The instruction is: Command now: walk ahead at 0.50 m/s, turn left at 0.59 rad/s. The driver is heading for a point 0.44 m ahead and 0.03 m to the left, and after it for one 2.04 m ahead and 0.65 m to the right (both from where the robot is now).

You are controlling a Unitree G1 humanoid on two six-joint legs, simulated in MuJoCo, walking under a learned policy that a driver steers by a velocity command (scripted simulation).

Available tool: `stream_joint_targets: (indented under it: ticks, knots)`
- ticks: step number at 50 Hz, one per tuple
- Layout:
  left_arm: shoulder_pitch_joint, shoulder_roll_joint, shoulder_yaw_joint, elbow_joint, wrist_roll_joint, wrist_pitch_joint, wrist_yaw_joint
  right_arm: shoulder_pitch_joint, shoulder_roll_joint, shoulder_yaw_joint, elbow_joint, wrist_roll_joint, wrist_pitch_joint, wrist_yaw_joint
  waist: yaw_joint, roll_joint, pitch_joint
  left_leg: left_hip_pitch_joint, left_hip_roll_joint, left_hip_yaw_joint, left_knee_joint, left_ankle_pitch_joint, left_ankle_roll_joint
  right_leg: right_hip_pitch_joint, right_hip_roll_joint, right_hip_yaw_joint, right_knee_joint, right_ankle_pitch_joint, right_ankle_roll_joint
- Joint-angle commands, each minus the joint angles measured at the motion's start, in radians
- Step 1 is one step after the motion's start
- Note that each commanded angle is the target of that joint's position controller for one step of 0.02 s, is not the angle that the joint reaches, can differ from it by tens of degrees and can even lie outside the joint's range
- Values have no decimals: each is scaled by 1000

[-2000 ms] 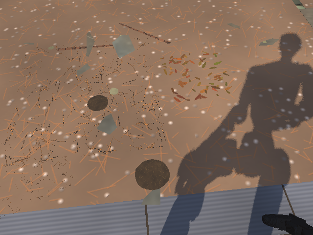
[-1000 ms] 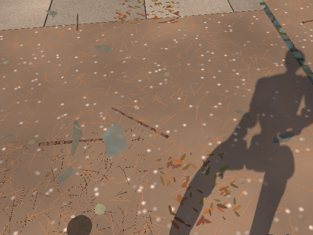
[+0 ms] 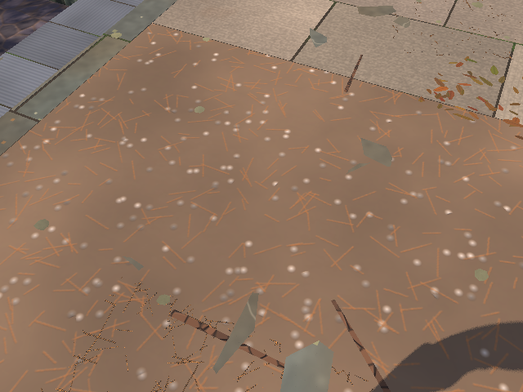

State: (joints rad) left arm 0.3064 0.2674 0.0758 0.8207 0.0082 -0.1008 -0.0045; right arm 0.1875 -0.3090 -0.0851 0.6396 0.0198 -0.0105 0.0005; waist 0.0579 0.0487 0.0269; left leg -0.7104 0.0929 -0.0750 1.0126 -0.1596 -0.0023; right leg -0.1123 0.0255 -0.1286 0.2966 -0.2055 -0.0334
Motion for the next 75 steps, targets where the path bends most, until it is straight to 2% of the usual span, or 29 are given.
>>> stream_joint_targets:
  ticks: [1, 7, 9, 11, 12, 13, 14, 15, 17, 20, 28, 33, 36, 38, 39, 40, 41, 42, 44, 48, 54, 59, 62, 63, 64, 65, 67, 70, 75]
  knots:
    - [-82, 153, 32, -66, -6, -13, 5, -41, -15, 4, -65, 2, -18, 17, -18, -105, 0, 6, 20, 7, -147, 149, 4, 18, -264, 103, -138, 266, -141]
    - [-6, 209, 47, -21, -31, 18, 8, -195, -14, 10, -134, 7, -21, 51, 26, -109, 49, 30, -11, 95, -347, 81, 51, 160, -314, 20, -89, 340, -108]
    - [-15, 239, 55, -21, -41, 30, 12, -160, -44, -6, -140, 0, -15, 54, -14, -139, 11, 135, -67, 150, -375, -27, 90, 192, -315, -24, 26, 642, -87]
    - [-31, 241, 54, -25, -49, 42, 20, 76, -118, -52, -83, -1, -8, 45, -154, -129, -122, 480, -157, 195, -468, 8, 153, 114, -270, -87, 354, 847, -45]
    - [-19, 195, 34, -43, -24, 38, 24, 259, -197, -85, -40, 3, 0, 25, -229, -34, -219, 808, -64, 15, -480, 23, 211, -145, -230, -89, 659, 560, 0]
    - [52, 52, -14, -112, 17, 11, 10, 218, -312, -93, -52, 11, -13, 20, -100, 236, -295, 1098, 196, -566, -577, -131, 393, -598, -27, 0, 999, -361, 57]
    - [-45, 136, -3, -121, -18, -27, -4, 262, -227, -68, -76, 4, -28, 24, -184, 130, -408, 1133, 243, -748, -705, -243, 423, -703, -24, 215, 1104, -383, 46]
    - [-128, 175, 7, -149, -52, -43, -10, 228, -171, -50, -59, -5, -41, 27, -186, 84, -265, 1042, 213, -595, -714, -156, 372, -775, -67, 212, 1087, -279, 29]
    - [-132, 163, 5, -137, -10, -49, 2, 96, -118, -30, -72, -4, -46, 24, -97, -25, -132, 755, 131, -385, -720, 51, 309, -655, -136, 207, 913, -145, 32]
    - [-66, 141, 6, -108, -1, -12, -5, 30, -76, -10, -73, -20, -55, 13, -32, -4, -103, 576, 96, -256, -774, 264, 303, -528, -162, 184, 810, -72, 66]
    - [-268, 76, -27, -141, -25, 5, -24, 127, -118, -8, 34, -21, -76, -1, -124, 10, 6, 549, 58, -23, -853, 204, 216, -506, -128, 139, 380, 378, 56]
    - [-345, 84, -26, -190, -33, 4, -55, 172, -130, -15, 93, -17, -67, -1, -150, -6, 54, 762, 141, 5, -804, 268, 196, -614, -95, 156, 281, 266, -3]
    - [-282, 105, -15, -196, -23, 6, -68, 142, -152, -23, 94, -16, -49, -14, -103, 26, -8, 827, 144, 53, -670, 644, 155, -509, -35, 95, 270, 118, -50]
    - [-66, 173, 24, -151, -18, 13, -57, 113, -158, -20, 80, -17, -33, -28, 17, 21, -147, 765, 84, 123, -362, 899, 106, -192, 43, 47, 236, 131, -101]
    - [89, 251, 46, -133, -18, 19, -44, 135, -127, -4, 57, -35, -38, -38, 67, -86, -264, 533, 42, 153, -53, 602, 63, 117, -116, 285, 247, 221, -171]
    - [111, 305, 55, -131, -28, 13, -48, 266, -7, 34, 36, -51, -64, -15, -23, -337, -379, 102, -180, 82, 288, -325, -9, 467, -339, 832, 148, 27, -367]
    - [141, 209, 34, -132, -38, 17, -44, 182, -90, 24, 43, -27, -94, 2, 51, -234, -411, -14, -150, -65, 375, -384, 4, 521, -333, 923, 47, -114, -342]
    - [89, 187, 27, -144, -30, 21, -34, 79, -122, 16, 3, 7, -114, 12, 59, -181, -266, -83, -103, -60, 362, -301, 17, 415, -311, 788, 24, -95, -300]
    - [-16, 168, 20, -173, -20, 26, -26, -3, -113, 17, -19, -22, -129, 3, -1, -23, -114, -27, -38, -33, 210, -197, 15, 142, -250, 629, -4, 108, -270]
    - [-57, 154, 14, -191, -17, 26, -11, 48, -82, 18, -16, -39, -94, -6, -73, -86, -69, 83, -9, -8, 35, -164, -36, -70, -187, 500, -61, 300, -277]
    - [10, 190, 27, -159, -33, 48, 17, -153, -30, 41, -52, -32, -96, -1, 0, -123, -43, 211, -83, 26, -376, 212, -79, -188, -92, 397, -40, 217, -193]
    - [53, 183, 29, -142, -37, 65, 22, -200, -83, 17, -66, -12, -116, 14, 1, -157, -47, 270, -108, -21, -522, 145, -43, -60, -142, 545, 68, 106, -159]
    - [19, 124, 12, -162, -26, 65, 17, -3, -138, -16, -28, -24, -129, 4, -111, -155, -148, 587, -36, -47, -578, 92, 46, -109, -80, 520, 296, 141, -95]
    - [45, 58, -10, -180, -7, 60, 15, 147, -195, -31, -16, -33, -127, -5, -155, -11, -287, 843, 151, -238, -572, 36, 109, -242, 1, 409, 585, -90, -54]
    - [159, 48, -19, -214, -43, 52, 15, 203, -250, -46, 26, -36, -111, 3, -95, 340, -350, 1051, 337, -706, -671, -232, 266, -581, 81, 303, 866, -401, -9]
    - [143, 153, 1, -181, -50, 53, 19, 157, -151, -26, 0, -19, -107, 7, -117, 179, -246, 974, 319, -705, -715, -394, 242, -675, -1, 326, 976, -345, 10]
    - [-7, 171, 13, -201, -32, 63, 17, 89, -87, -4, -5, -28, -97, 3, -125, 15, -81, 765, 226, -407, -732, -200, 179, -660, -60, 278, 983, -184, 27]
    - [-27, 125, 14, -219, -36, 71, 2, 49, -53, 6, 20, -33, -99, 0, -84, 67, -22, 620, 150, -199, -797, -5, 167, -591, -117, 250, 899, -102, 35]
    - [-100, 80, 1, -251, -29, 81, -6, 62, -104, -12, 71, -29, -104, -2, -85, 26, -3, 629, 168, -33, -849, 180, 200, -647, -139, 230, 743, 21, 61]
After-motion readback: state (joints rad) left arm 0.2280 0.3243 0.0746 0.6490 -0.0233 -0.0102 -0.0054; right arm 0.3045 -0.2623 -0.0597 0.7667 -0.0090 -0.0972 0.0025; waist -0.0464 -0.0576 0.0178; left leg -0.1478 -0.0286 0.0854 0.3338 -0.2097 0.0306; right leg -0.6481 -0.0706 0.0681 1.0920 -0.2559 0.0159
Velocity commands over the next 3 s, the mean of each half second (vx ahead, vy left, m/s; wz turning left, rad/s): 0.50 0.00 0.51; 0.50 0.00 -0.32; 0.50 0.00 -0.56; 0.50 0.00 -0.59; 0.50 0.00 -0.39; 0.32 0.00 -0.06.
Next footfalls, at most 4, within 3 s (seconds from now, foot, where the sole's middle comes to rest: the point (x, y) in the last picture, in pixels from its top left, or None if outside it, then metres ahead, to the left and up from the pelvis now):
0.24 left None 0.27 0.16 -0.78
0.76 right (285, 334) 0.63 0.02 -0.78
1.24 left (219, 249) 0.89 0.23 -0.78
1.76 right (331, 205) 1.08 -0.12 -0.78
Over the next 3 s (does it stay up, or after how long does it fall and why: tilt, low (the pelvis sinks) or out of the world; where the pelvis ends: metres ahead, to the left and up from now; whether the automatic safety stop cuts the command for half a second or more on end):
stays up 1.44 -0.35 -0.01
